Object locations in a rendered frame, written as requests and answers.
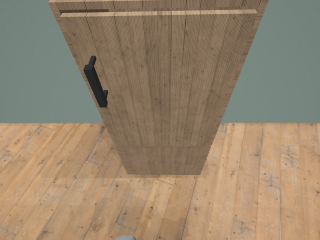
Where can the cupboard door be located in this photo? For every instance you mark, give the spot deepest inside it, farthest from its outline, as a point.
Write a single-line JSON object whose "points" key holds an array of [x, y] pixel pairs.
{"points": [[167, 73]]}

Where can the handle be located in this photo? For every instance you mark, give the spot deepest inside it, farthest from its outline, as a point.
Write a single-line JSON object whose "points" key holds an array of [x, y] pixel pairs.
{"points": [[92, 77]]}

